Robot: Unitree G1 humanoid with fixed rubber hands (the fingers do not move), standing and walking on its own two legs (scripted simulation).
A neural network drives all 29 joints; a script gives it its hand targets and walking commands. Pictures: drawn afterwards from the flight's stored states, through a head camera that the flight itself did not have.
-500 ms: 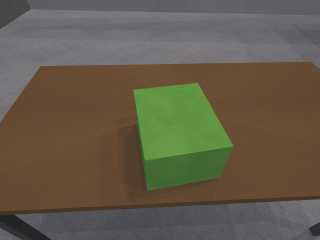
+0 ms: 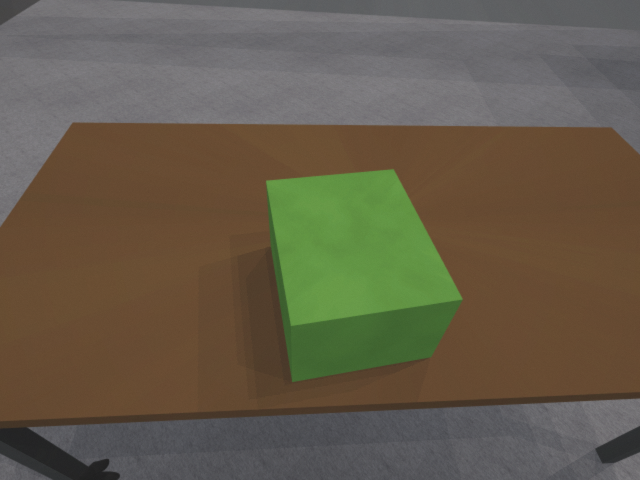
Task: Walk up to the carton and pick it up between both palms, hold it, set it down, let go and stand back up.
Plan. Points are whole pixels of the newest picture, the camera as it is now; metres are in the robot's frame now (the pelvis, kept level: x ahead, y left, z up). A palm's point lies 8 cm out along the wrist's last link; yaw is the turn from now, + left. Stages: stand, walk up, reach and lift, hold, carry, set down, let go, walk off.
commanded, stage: walk up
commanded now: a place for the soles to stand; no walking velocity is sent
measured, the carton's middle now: (346, 267) +0.47 -0.04 -0.03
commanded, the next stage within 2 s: reach and lift in 1.82 s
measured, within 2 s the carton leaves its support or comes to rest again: neither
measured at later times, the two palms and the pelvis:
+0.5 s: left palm out of the picture +0.05 +0.26 -0.11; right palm out of the picture +0.11 -0.38 -0.10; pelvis +0.01 -0.07 +0.00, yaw +2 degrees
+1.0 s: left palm out of the picture +0.14 +0.24 -0.08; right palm out of the picture +0.14 -0.37 -0.09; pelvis +0.03 -0.07 +0.02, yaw +2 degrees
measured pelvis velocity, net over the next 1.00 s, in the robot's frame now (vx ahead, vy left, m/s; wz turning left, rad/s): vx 0.03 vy -0.07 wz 0.04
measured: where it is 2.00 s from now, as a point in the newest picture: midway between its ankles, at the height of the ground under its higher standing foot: outside the picture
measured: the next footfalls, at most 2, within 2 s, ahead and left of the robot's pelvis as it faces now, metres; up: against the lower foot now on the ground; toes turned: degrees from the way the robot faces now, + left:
left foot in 0.46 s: +0.08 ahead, +0.05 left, +0.00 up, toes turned +1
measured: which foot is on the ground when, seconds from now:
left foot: down 0.00-0.22, up 0.24-0.44, down 0.46-1.00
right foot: down 0.00-1.00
